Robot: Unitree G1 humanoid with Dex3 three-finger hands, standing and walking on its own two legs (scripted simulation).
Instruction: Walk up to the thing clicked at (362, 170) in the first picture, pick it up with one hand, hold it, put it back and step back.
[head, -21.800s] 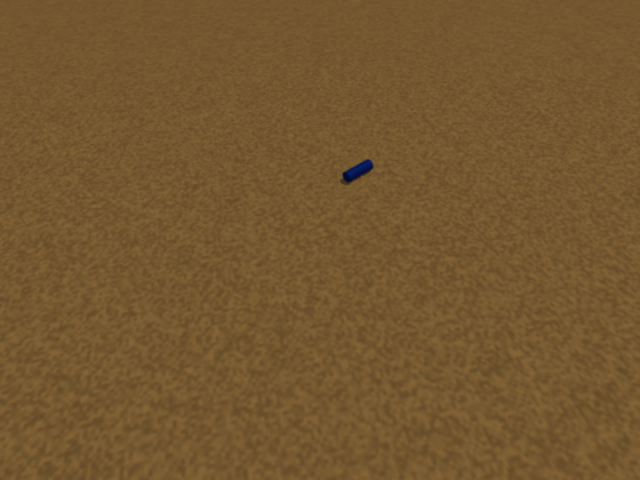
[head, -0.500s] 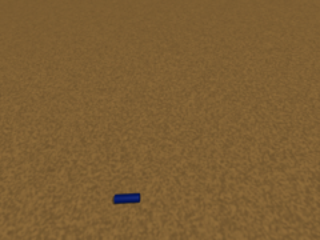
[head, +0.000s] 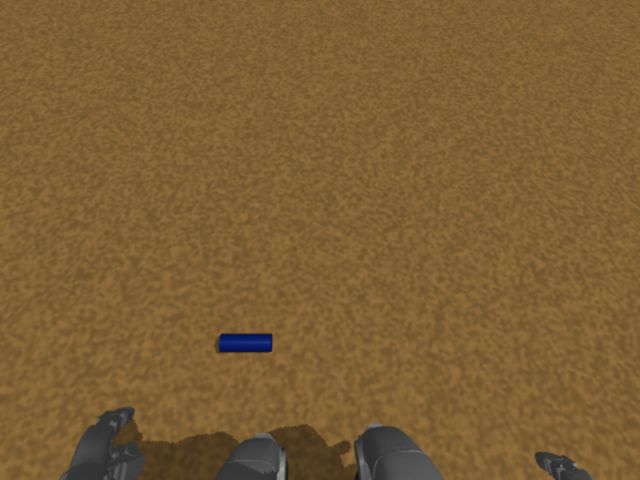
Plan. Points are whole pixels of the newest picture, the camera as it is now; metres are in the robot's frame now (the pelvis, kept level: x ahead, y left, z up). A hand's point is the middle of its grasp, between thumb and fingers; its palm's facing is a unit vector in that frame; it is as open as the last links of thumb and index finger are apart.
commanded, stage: walk up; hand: left
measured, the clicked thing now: (246, 342) +0.48 +0.20 -0.73
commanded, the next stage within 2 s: stand in 1.32 s
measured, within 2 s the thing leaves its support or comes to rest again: neither
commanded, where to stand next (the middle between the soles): +0.06 -0.03 m, yaw -1 degrees
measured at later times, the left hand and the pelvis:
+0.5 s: hand out of the picture +0.02 +0.26 -0.14, palm faces -0.06 -0.93 -0.37, open 7.4 cm; pelvis -0.03 -0.01 +0.01, yaw -3 degrees
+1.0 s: hand out of the picture +0.07 +0.23 -0.10, palm faces -0.01 -0.89 -0.46, open 7.4 cm; pelvis -0.03 -0.04 +0.01, yaw +1 degrees
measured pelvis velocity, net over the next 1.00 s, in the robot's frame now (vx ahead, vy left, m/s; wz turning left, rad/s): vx -0.03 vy -0.04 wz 0.01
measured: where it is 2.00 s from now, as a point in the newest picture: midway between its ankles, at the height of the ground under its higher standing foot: outside the picture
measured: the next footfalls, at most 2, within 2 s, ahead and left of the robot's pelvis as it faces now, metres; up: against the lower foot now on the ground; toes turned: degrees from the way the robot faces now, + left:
right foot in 0.24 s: +0.02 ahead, -0.14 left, +0.00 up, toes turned -1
left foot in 1.12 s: +0.03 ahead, +0.12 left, +0.00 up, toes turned +0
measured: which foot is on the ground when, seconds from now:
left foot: down 0.00-0.74, up 0.76-1.00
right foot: up 0.00-0.22, down 0.24-1.00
